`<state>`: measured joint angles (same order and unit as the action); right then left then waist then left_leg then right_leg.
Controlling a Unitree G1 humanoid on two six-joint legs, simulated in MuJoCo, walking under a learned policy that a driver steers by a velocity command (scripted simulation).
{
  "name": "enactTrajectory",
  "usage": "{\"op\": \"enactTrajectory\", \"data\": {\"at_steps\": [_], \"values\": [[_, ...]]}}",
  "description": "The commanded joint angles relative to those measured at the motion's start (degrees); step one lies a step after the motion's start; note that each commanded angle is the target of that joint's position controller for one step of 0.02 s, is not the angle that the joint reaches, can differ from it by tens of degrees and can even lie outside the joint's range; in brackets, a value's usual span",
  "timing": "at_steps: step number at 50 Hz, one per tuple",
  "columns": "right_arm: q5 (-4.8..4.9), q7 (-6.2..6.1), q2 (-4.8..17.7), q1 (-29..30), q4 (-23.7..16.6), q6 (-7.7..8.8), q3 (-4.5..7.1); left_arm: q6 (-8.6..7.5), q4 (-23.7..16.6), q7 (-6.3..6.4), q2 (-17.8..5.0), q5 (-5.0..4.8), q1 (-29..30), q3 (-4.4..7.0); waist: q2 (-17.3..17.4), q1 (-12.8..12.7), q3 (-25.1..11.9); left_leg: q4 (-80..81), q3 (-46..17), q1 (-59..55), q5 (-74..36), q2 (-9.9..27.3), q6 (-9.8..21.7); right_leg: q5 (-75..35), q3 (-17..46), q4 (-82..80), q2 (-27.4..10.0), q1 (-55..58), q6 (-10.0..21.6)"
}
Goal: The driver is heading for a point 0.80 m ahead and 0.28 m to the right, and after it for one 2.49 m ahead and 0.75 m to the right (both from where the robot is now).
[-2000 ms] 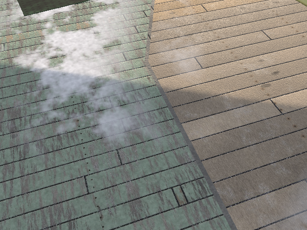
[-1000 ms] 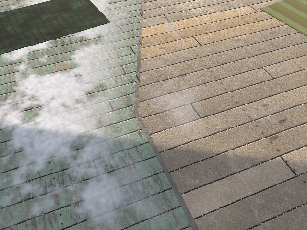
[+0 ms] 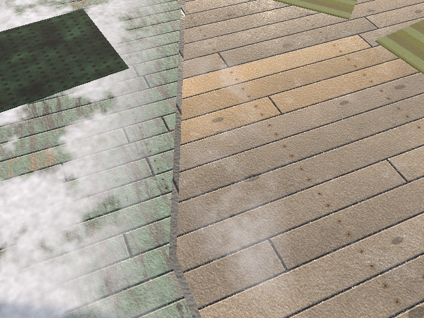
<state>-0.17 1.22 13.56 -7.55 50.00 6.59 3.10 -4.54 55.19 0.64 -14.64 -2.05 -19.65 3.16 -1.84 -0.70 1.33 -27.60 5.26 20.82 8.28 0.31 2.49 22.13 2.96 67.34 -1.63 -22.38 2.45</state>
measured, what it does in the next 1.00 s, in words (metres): walks ahead, turning right: right foot, then left foot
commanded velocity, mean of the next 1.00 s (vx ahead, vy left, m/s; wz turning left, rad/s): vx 0.50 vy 0.00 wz -0.53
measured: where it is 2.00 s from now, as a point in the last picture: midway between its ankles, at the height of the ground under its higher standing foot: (319, 197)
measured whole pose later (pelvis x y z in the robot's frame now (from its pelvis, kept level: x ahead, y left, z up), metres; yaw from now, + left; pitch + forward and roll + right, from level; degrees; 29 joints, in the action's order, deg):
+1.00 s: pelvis +0.53 -0.14 -0.01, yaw -33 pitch +2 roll +1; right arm -0.3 1.6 15.0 -3.1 43.6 7.9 3.5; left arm -2.7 45.2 1.1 -16.1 -1.8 -21.1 4.5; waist -1.6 -2.7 0.0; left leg -30.1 0.0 24.9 7.8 -2.6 1.4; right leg 28.4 11.0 54.2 4.9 -13.4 2.4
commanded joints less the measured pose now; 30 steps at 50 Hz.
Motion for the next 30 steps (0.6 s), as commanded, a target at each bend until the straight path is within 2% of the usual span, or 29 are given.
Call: {"op": "enactTrajectory", "data": {"at_steps": [1, 2, 5, 8, 11, 12, 14, 16, 17, 19, 20, 21, 22, 23, 24, 25, 26, 27, 28, 29, 30], "values": [[-0.7, -0.09, 3.7, -3.1, -0.3, 0.69, 0.97, 0.56, -3.8, 0.36, -3.5, 0.03, -0.7, 1.78, 7.2, 0.9, -3.6, 17.7, -15.0, -13.0, -1.7, 14.9, 7.1, -6.4, 3.5, 1.6, -6.6, -11.9, 1.0], [-0.72, -0.27, 5.0, -3.2, 0.2, 0.86, 1.36, 1.29, -4.2, 0.27, -1.8, -0.17, -1.4, 1.63, 8.2, 0.0, -2.7, 18.9, -13.0, -11.1, -3.4, 15.8, 8.2, -6.9, 3.1, 0.9, -6.9, -11.7, 0.7], [-0.79, -1.09, 6.6, -4.2, 1.3, 1.02, 2.03, 2.45, -6.2, 0.32, -2.2, 0.31, 2.4, 2.1, 5.5, -0.2, 0.0, 20.6, -7.0, -11.0, -7.9, 15.5, 8.3, -12.5, 3.8, -3.2, -7.3, -16.5, 0.0], [-0.85, -1.91, 7.8, -5.8, 2.0, 0.53, 2.36, 2.25, -8.1, -0.42, -1.9, 0.72, 6.7, 2.13, 4.7, 0.7, 1.0, 20.9, -2.3, -13.6, -10.5, 15.0, 7.6, -20.2, 3.4, -11.9, -6.6, -19.2, -0.5], [-0.46, -2.44, 8.6, -7.1, 2.2, -0.03, 2.52, 1.95, -10.1, -1.59, -1.4, 0.98, 12.6, 1.69, 3.7, 2.6, 2.5, 21.0, 2.3, -15.8, -11.3, 14.5, 6.5, -25.1, -0.4, -20.5, -5.8, -18.5, -0.3], [-0.28, -2.57, 9.5, -8.2, 2.5, -0.27, 2.76, 1.92, -11.2, -1.98, -0.8, 1.02, 14.9, 1.34, 4.1, 3.5, 3.1, 20.9, 2.7, -16.8, -10.6, 15.5, 6.6, -25.3, -1.5, -22.6, -5.9, -18.7, -0.1], [0.1, -2.66, 9.8, -10.2, 3.2, -0.92, 2.94, 1.96, -13.0, -2.69, -0.9, 0.89, 18.5, 1.15, 3.6, 4.8, 4.5, 19.8, 3.9, -21.0, -11.9, 16.5, 6.4, -23.8, -2.9, -25.7, -5.6, -20.4, 0.5], [0.65, -2.6, 10.4, -11.2, 3.5, -1.71, 3.25, 2.05, -14.7, -3.39, -1.1, 0.76, 20.6, 1.09, 4.0, 5.0, 5.0, 17.5, 5.2, -25.0, -15.0, 17.4, 5.8, -20.1, -4.6, -28.1, -4.8, -20.7, 1.4], [0.92, -2.58, 10.9, -11.0, 3.5, -2.09, 3.43, 2.12, -15.5, -3.71, -1.5, 0.72, 20.8, 1.22, 4.5, 4.5, 4.7, 15.7, 6.1, -26.2, -19.2, 17.7, 5.2, -17.5, -5.8, -29.0, -4.0, -19.4, 2.2], [1.34, -2.74, 12.6, -9.4, 2.8, -2.7, 3.9, 2.37, -16.1, -4.02, -3.3, 0.71, 18.3, 2.14, 6.8, 1.9, 1.6, 8.4, 7.9, -27.1, -38.1, 17.6, 4.0, -11.9, -9.4, -29.4, -0.3, -11.9, 4.2], [1.54, -2.85, 13.4, -8.5, 2.5, -3.15, 4.1, 2.49, -15.4, -4.0, -5.0, 0.55, 13.6, 3.1, 7.7, -1.1, -1.4, 1.1, 8.7, -26.6, -46.8, 17.1, 3.3, -9.7, -10.9, -29.9, 2.2, -5.3, 5.6], [1.87, -2.88, 13.6, -6.9, 2.0, -3.54, 4.0, 2.47, -13.2, -3.68, -7.7, 0.37, 4.8, 4.73, 6.7, -6.2, -5.8, -10.6, 10.2, -23.2, -48.5, 15.0, 1.7, -13.1, -11.8, -34.3, 5.2, 6.8, 7.6], [1.06, -2.99, 12.5, -7.0, 0.9, -3.25, 3.5, 2.86, -10.7, -2.43, -12.9, 0.49, -4.9, 7.01, 1.6, -10.1, -10.9, -27.9, 10.2, -9.5, -32.8, 12.6, -1.4, -13.7, -2.3, -36.7, 1.2, 24.6, 10.6], [-0.75, -2.24, 3.3, -11.0, -2.9, -1.36, 0.78, 2.59, -11.9, -1.84, -19.7, 0.07, -2.1, 7.97, -15.1, -2.8, -15.1, -51.3, 5.8, 18.1, 19.8, -0.2, -5.3, -8.8, 31.8, -43.3, -14.8, 43.8, 21.9], [1.66, -1.1, 6.9, -7.1, -4.0, 1.74, 1.02, 1.86, -13.2, -2.15, -15.5, 1.32, -4.9, 6.24, -8.3, -5.9, -23.0, -57.2, -9.4, 24.8, 24.1, -1.5, -3.8, -3.0, 45.6, -52.2, -18.9, 47.0, 24.2], [3.77, -0.63, 9.1, -1.2, -5.5, 2.9, 1.59, 1.11, -12.6, -2.26, -11.2, 1.93, -3.8, 5.07, -4.6, -6.6, -15.6, -56.0, -10.1, 28.9, 19.7, 1.5, -1.7, -7.5, 36.1, -51.5, -16.6, 43.1, 20.3], [2.97, -0.91, 8.4, -1.0, -5.3, 3.19, 1.4, 0.5, -13.0, -2.4, -8.9, 1.41, 0.2, 4.41, 0.3, -3.6, -10.2, -49.4, -10.3, 26.7, 14.8, 4.4, -0.9, -13.8, 27.7, -50.9, -13.9, 33.9, 17.6], [1.13, -1.52, 8.8, -0.8, -4.3, 2.61, 1.9, 0.34, -13.9, -2.34, -6.3, 1.15, 4.5, 3.48, 2.6, -1.5, -7.7, -44.1, -10.0, 22.0, 12.2, 6.5, -0.9, -18.6, 21.5, -51.5, -11.2, 26.3, 15.0], [0.45, -1.59, 9.3, -1.9, -4.3, 1.9, 2.31, 0.1, -14.8, -2.25, -5.9, 1.55, 6.3, 3.16, 0.6, 0.3, -6.0, -41.5, -10.2, 17.4, 11.0, 7.3, -1.3, -26.9, 18.6, -51.8, -10.1, 19.8, 15.0], [0.28, -1.44, 9.1, -3.4, -4.6, 1.0, 2.53, 0.06, -15.2, -2.03, -6.6, 1.72, 7.3, 3.23, 0.2, 1.9, -6.1, -38.9, -10.5, 15.3, 10.2, 7.5, -2.2, -26.2, 18.5, -53.2, -9.9, 17.1, 15.4], [0.03, -1.42, 8.7, -3.2, -4.7, 0.39, 2.57, -0.11, -15.3, -1.77, -7.0, 1.41, 7.0, 3.34, 1.1, 2.2, -5.4, -36.1, -9.9, 14.2, 9.5, 7.4, -3.0, -26.9, 17.2, -54.1, -9.0, 14.6, 15.3]]}}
